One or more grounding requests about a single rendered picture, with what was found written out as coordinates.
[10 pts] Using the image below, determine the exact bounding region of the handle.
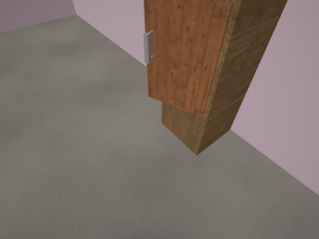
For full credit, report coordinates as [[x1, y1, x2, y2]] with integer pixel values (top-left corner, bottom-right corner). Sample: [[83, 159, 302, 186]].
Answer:
[[144, 30, 154, 64]]

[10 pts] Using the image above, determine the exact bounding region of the cupboard door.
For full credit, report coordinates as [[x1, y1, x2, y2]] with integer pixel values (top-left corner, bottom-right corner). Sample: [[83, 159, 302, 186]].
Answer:
[[144, 0, 232, 118]]

